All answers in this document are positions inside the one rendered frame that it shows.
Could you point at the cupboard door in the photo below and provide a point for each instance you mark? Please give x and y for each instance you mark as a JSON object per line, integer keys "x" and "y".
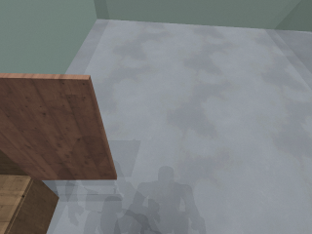
{"x": 51, "y": 127}

